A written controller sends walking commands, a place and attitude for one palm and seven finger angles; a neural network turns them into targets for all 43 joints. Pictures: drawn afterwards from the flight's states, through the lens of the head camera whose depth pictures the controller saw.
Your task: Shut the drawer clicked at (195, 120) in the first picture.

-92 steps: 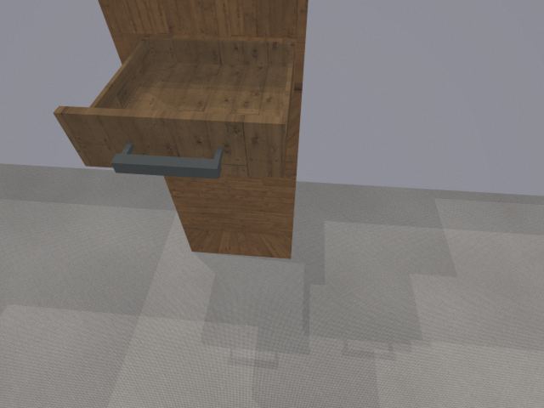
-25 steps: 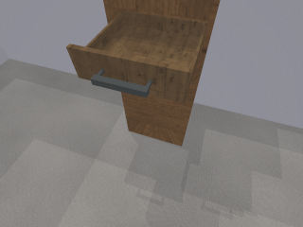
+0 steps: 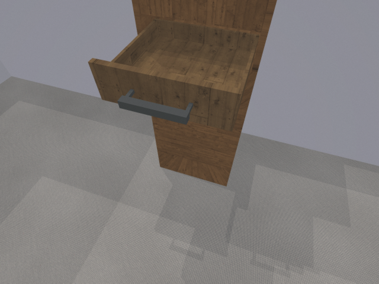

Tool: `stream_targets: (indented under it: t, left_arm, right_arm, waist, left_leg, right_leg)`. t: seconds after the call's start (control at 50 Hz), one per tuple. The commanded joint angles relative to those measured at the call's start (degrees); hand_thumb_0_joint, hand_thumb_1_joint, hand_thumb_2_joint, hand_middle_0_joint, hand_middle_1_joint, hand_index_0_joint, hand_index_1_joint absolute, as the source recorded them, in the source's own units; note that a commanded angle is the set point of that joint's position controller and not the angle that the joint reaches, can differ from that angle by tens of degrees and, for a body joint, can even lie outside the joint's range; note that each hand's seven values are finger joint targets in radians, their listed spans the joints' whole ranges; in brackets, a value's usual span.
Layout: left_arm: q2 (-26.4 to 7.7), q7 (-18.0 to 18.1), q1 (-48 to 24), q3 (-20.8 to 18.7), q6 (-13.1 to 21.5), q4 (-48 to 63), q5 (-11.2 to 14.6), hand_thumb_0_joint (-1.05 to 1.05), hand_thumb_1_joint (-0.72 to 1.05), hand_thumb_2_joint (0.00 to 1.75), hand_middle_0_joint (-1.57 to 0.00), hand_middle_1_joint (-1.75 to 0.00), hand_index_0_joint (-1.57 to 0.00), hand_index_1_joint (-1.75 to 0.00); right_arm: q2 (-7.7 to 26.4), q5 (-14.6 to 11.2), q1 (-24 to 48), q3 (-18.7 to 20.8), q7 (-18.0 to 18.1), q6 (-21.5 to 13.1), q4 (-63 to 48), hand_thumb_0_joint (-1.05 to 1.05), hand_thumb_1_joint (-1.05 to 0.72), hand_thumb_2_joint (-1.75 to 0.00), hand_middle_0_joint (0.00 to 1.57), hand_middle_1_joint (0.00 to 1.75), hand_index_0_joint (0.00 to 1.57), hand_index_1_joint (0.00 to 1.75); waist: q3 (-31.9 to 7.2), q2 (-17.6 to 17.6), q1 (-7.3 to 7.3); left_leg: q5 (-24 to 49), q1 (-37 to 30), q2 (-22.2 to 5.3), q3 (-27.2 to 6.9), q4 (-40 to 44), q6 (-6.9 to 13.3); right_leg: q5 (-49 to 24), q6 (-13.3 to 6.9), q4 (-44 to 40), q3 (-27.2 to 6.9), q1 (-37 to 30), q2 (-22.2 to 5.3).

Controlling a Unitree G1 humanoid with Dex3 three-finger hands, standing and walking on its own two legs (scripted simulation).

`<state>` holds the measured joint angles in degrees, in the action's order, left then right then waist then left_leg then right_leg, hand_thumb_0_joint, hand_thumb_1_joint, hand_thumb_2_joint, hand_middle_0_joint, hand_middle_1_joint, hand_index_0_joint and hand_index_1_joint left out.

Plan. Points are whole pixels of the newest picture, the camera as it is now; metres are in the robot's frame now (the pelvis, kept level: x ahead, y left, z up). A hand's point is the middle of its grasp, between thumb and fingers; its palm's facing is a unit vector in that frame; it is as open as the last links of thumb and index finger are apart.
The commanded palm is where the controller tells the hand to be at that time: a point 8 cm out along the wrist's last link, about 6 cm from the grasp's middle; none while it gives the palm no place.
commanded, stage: look at it before walking up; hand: left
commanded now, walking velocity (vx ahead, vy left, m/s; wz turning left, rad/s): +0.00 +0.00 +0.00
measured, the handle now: (156, 104) +0.50 +0.11 +0.09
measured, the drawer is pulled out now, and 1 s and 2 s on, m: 0.30 0.30 0.30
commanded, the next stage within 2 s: turn to face it in 0.20 s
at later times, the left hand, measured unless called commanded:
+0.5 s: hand out of the picture +0.00 +0.18 -0.18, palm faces +0.02 -0.98 -0.19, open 7.4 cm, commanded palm none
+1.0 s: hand out of the picture +0.07 +0.21 -0.19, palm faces -0.12 -0.97 -0.22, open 7.4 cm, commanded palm none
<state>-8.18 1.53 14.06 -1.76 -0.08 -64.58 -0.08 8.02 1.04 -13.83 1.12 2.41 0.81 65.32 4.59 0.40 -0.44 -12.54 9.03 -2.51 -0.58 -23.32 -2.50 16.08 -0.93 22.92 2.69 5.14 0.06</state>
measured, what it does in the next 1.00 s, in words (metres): stands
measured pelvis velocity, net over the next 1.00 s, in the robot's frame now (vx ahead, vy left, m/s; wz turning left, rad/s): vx -0.03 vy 0.02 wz -0.19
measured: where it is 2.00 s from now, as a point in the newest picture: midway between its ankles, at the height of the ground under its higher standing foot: outside the picture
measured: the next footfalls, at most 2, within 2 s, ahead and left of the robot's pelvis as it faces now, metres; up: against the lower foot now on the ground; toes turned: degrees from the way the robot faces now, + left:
right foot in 1.22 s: -0.04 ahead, -0.13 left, +0.00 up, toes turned -15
left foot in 1.46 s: +0.12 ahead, +0.08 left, +0.00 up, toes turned -9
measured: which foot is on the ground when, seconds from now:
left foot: down 0.00-1.00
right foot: down 0.00-0.94, up 0.96-1.00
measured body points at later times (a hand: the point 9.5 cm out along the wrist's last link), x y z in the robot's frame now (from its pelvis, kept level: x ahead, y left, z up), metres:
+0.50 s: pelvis -0.01 +0.01 +0.00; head +0.02 +0.01 +0.44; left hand +0.00 +0.24 -0.16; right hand -0.01 -0.22 -0.17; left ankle +0.00 +0.15 -0.74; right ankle -0.04 -0.11 -0.74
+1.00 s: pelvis -0.03 +0.02 -0.01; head +0.02 +0.03 +0.44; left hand +0.08 +0.26 -0.17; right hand +0.01 -0.24 -0.15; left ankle -0.01 +0.14 -0.74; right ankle -0.05 -0.10 -0.72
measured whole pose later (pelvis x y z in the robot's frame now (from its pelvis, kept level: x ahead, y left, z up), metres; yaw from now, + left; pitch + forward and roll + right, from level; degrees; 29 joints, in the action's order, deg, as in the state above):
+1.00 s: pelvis -0.03 +0.02 -0.01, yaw -11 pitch +0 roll +0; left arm -12.6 0.4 9.6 -5.1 -3.5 -56.4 -0.9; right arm 11.3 1.5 -7.4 2.7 2.6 0.6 56.1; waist 6.5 -1.7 0.2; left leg -16.2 13.9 -1.6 2.6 -31.8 0.6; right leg 25.5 0.3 43.3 -5.4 19.7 2.8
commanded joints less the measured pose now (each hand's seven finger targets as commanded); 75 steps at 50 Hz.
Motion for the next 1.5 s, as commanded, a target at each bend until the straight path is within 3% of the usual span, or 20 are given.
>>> stream_targets:
  t: [0.0, 0.64, 0.7, 0.74, 0.78, 0.86, 0.88, 0.92, 0.94, 1.04, 1.1, 1.16, 1.2, 1.24, 1.32, 1.4, 1.42, 1.44, 1.46, 1.48]
  left_arm:
    - [-6.19, 0.59, 3.4, -0.9, 0.47, 1.57, -0.27, 0.0, 0.9, 0.9, -0.2, -0.3, -0.2, -0.3]
    - [-8.59, -1.18, 0.82, -4.41, -1.86, 8.79, -1.53, 0.0, 0.9, 0.9, -0.2, -0.3, -0.2, -0.3]
    - [-11.92, -1.13, 0.81, -4.7, -1.56, 9.42, -1.88, 0.0, 0.9, 0.9, -0.2, -0.3, -0.2, -0.3]
    - [-14.73, -0.62, 3.12, -5.2, -1.36, 8.75, -1.77, 0.0, 0.9, 0.9, -0.2, -0.3, -0.2, -0.3]
    - [-13.82, -0.07, 0.21, -5.39, -1.7, 9.52, -1.97, 0.0, 0.9, 0.9, -0.2, -0.3, -0.2, -0.3]
    - [-13.74, 0.13, -3.72, -5.1, -1.89, 11.23, -1.37, 0.0, 0.9, 0.9, -0.2, -0.3, -0.2, -0.3]
    - [-12.94, 0.0, -4.22, -4.93, -2.01, 11.55, -0.87, 0.0, 0.9, 0.9, -0.2, -0.3, -0.2, -0.3]
    - [-8.36, -0.74, -3.65, -4.03, -2.24, 13.42, -0.33, 0.0, 0.9, 0.9, -0.2, -0.3, -0.2, -0.3]
    - [-9.08, -0.61, -4.29, -3.91, -2.24, 13.88, -1.06, 0.0, 0.9, 0.9, -0.2, -0.3, -0.2, -0.3]
    - [-7.36, -1.88, -4.41, -3.91, -2.78, 12.25, -0.97, 0.0, 0.9, 0.9, -0.2, -0.3, -0.2, -0.3]
    - [-5.85, -2.35, -4.65, -2.85, -1.69, 12.1, -1.21, 0.0, 0.9, 0.9, -0.2, -0.3, -0.2, -0.3]
    - [-6.83, -2.54, 1.03, -3.0, -0.4, 9.56, -1.35, 0.0, 0.9, 0.9, -0.2, -0.3, -0.2, -0.3]
    - [-15.6, -1.41, 7.2, -4.59, 0.69, 6.93, -1.77, 0.0, 0.9, 0.9, -0.2, -0.3, -0.2, -0.3]
    - [-14.52, -0.81, 6.93, -4.46, 0.96, 6.35, -1.72, 0.0, 0.9, 0.9, -0.2, -0.3, -0.2, -0.3]
    - [-10.54, -0.46, 3.24, -3.54, 1.97, 6.24, -1.69, 0.0, 0.9, 0.9, -0.2, -0.3, -0.2, -0.3]
    - [-9.86, -0.73, 1.65, -3.65, 1.65, 5.25, -0.93, 0.0, 0.9, 0.9, -0.2, -0.3, -0.2, -0.3]
    - [-7.63, -0.94, 2.05, -3.21, 1.31, 5.29, -0.84, 0.0, 0.9, 0.9, -0.2, -0.3, -0.2, -0.3]
    - [-4.88, -1.05, 2.99, -2.78, 1.1, 6.29, -0.81, 0.0, 0.9, 0.9, -0.2, -0.3, -0.2, -0.3]
    - [-4.46, -0.95, 0.93, -2.43, 1.15, 7.6, -0.78, 0.0, 0.9, 0.9, -0.2, -0.3, -0.2, -0.3]
    - [-4.24, -0.85, -2.1, -2.29, 1.01, 7.76, -1.26, 0.0, 0.9, 0.9, -0.2, -0.3, -0.2, -0.3]
  right_arm:
    - [5.2, -0.19, -3.96, 0.93, 0.3, -0.65, -1.46, 0.0, -0.9, -0.9, 0.2, 0.3, 0.2, 0.3]
    - [11.01, 0.17, 1.41, 4.5, 0.9, 0.08, -8.61, 0.0, -0.9, -0.9, 0.2, 0.3, 0.2, 0.3]
    - [9.46, 0.05, 3.08, 4.32, 0.54, 0.34, -10.34, 0.0, -0.9, -0.9, 0.2, 0.3, 0.2, 0.3]
    - [7.45, -0.26, 5.94, 3.87, 0.11, 0.85, -11.73, 0.0, -0.9, -0.9, 0.2, 0.3, 0.2, 0.3]
    - [7.63, -0.62, 5.36, 3.73, 0.49, 0.38, -11.44, 0.0, -0.9, -0.9, 0.2, 0.3, 0.2, 0.3]
    - [7.06, -1.08, 0.27, 2.92, 0.53, -0.16, -9.71, 0.0, -0.9, -0.9, 0.2, 0.3, 0.2, 0.3]
    - [7.7, -0.88, -1.26, 3.02, 0.63, -0.55, -8.92, 0.0, -0.9, -0.9, 0.2, 0.3, 0.2, 0.3]
    - [15.79, 0.52, -1.14, 4.28, 0.87, -0.91, -10.23, 0.0, -0.9, -0.9, 0.2, 0.3, 0.2, 0.3]
    - [15.49, 0.8, -0.69, 4.01, 0.65, -0.61, -11.22, 0.0, -0.9, -0.9, 0.2, 0.3, 0.2, 0.3]
    - [12.11, 1.17, 3.96, 2.96, 0.95, -0.74, -11.89, 0.0, -0.9, -0.9, 0.2, 0.3, 0.2, 0.3]
    - [13.11, 1.3, 0.08, 3.48, 0.33, -0.72, -10.02, 0.0, -0.9, -0.9, 0.2, 0.3, 0.2, 0.3]
    - [12.41, 0.58, -0.71, 3.45, -0.39, -0.6, -8.99, 0.0, -0.9, -0.9, 0.2, 0.3, 0.2, 0.3]
    - [6.66, -0.16, 2.14, 2.22, -1.42, -1.04, -11.55, 0.0, -0.9, -0.9, 0.2, 0.3, 0.2, 0.3]
    - [7.07, 0.25, 4.98, 2.77, -1.8, -0.9, -12.22, 0.0, -0.9, -0.9, 0.2, 0.3, 0.2, 0.3]
    - [5.36, -0.1, 3.16, 2.37, -2.29, -1.53, -9.57, 0.0, -0.9, -0.9, 0.2, 0.3, 0.2, 0.3]
    - [4.85, 0.12, -5.44, 1.84, -2.08, -2.47, -5.33, 0.0, -0.9, -0.9, 0.2, 0.3, 0.2, 0.3]
    - [7.41, 0.37, -9.72, 2.38, -1.73, -3.09, -3.65, 0.0, -0.9, -0.9, 0.2, 0.3, 0.2, 0.3]
    - [12.38, 0.99, -14.53, 3.67, -1.16, -3.3, -2.47, 0.0, -0.9, -0.9, 0.2, 0.3, 0.2, 0.3]
    - [14.03, 1.38, -18.22, 3.98, -0.7, -2.74, -2.38, 0.0, -0.9, -0.9, 0.2, 0.3, 0.2, 0.3]
    - [12.76, 1.14, -16.98, 3.57, -0.44, -2.6, -2.55, 0.0, -0.9, -0.9, 0.2, 0.3, 0.2, 0.3]
  waist:
    - [0.05, -0.15, 0.02]
    - [-3.27, 4.5, 1.1]
    - [-4.05, -5.61, 1.61]
    - [-3.27, -14.98, 3.74]
    - [-3.42, -10.88, 2.25]
    - [-7.1, -8.05, -0.97]
    - [-6.79, -6.66, -1.89]
    - [-4.91, 14.45, -1.57]
    - [-3.56, 8.91, -1.97]
    - [-2.16, 9.24, 0.79]
    - [-5.34, 11.31, -0.82]
    - [-4.57, 5.43, 1.57]
    - [-1.4, -16.13, 4.37]
    - [-0.66, -13.03, 4.16]
    - [0.8, -10.93, 1.56]
    - [-0.53, -6.5, -1.92]
    - [-2.2, 0.92, -3.22]
    - [-3.93, 14.48, -4.41]
    - [-4.46, 14.71, -5.97]
    - [-1.64, 10.99, -5.56]
  left_leg:
    - [11.06, -1.23, -3.36, -1.76, 2.41, 2.35]
    - [-0.97, 4.34, -10.88, -2.84, -0.67, 5.99]
    - [-4.83, 8.18, -4.33, 3.57, -10.25, 2.63]
    - [-17.84, 14.48, 1.87, 3.54, -25.26, 0.73]
    - [-20.01, 17.65, 0.76, -0.95, -30.01, 0.99]
    - [-7.1, 4.57, 1.77, 1.67, -7.1, 0.7]
    - [0.41, -2.89, 0.61, 1.92, 0.59, 1.21]
    - [15.54, -6.37, -20.96, -19.17, 7.79, 11.54]
    - [10.93, 0.78, -24.36, -20.97, 7.86, 15.37]
    - [19.64, -0.22, -14.0, -4.47, 5.27, 11.2]
    - [10.67, -2.7, -13.48, -3.84, 4.69, 10.53]
    - [-4.09, 4.55, -9.4, -1.39, -1.0, 6.99]
    - [-19.67, 23.32, 1.25, 7.92, -20.23, 0.85]
    - [-21.05, 25.39, -0.31, 2.33, -31.92, 1.57]
    - [-14.21, 18.68, -1.74, 2.67, -22.29, 1.39]
    - [0.14, -1.3, 1.59, 6.65, -3.45, 1.67]
    - [1.61, -8.45, -1.76, 1.18, -0.3, 3.22]
    - [-0.02, -12.82, -13.36, -14.18, 3.5, 8.25]
    - [-4.0, -11.97, -21.28, -25.99, 10.01, 14.4]
    - [-7.68, -7.41, -21.51, -24.79, 11.67, 15.74]
  right_leg:
    - [-11.66, -0.8, -5.01, -3.7, 3.19, -5.77]
    - [-9.2, -1.32, 9.52, -7.88, 10.86, -1.37]
    - [-13.43, -3.85, 1.75, -17.33, 8.62, -7.62]
    - [-20.95, -10.37, -5.31, -27.66, 5.16, -15.19]
    - [-31.8, -13.28, -1.36, -25.9, 0.97, -15.33]
    - [-33.32, -8.07, 3.8, -19.86, 2.18, -10.1]
    - [-28.33, -5.24, 5.7, -18.06, 7.59, -7.91]
    - [10.14, 1.38, 20.73, -6.2, 20.77, 2.41]
    - [18.05, 1.41, 29.82, -7.41, 19.11, 1.56]
    - [11.47, 2.17, 33.3, -3.92, 19.87, -0.62]
    - [11.6, 1.45, 19.64, 0.78, 14.21, 0.34]
    - [0.99, 0.41, 0.68, 1.89, 1.12, 0.96]
    - [4.31, -8.42, -11.26, -26.14, -7.52, -19.14]
    - [4.26, -13.11, -10.89, -27.42, -4.52, -20.01]
    - [-18.81, -10.55, -6.71, -13.07, -1.79, -15.95]
    - [-6.75, -5.84, -1.72, -7.0, 8.21, -10.81]
    - [-2.0, -3.87, 5.91, -4.52, 13.66, -7.18]
    - [10.33, -1.05, 18.42, 0.68, 21.65, -0.84]
    - [20.49, -0.67, 31.01, 1.66, 26.14, 1.79]
    - [18.76, -1.47, 38.12, -2.06, 28.08, -1.31]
